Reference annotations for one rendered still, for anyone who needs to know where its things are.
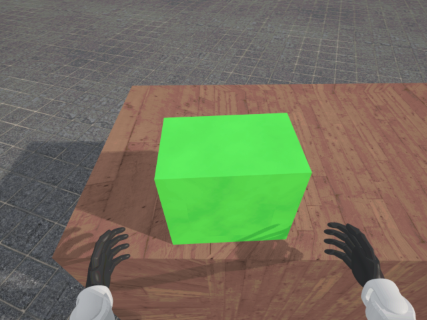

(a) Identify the robot left hand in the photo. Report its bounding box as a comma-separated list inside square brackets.
[85, 227, 130, 288]

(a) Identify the robot left forearm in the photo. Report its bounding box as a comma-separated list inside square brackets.
[69, 285, 115, 320]

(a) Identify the carton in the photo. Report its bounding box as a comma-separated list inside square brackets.
[154, 113, 312, 245]

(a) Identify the robot right hand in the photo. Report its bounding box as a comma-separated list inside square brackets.
[324, 223, 385, 287]

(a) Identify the pedestal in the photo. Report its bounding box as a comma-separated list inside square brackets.
[52, 83, 427, 320]

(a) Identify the robot right forearm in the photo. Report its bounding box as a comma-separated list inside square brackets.
[361, 279, 416, 320]

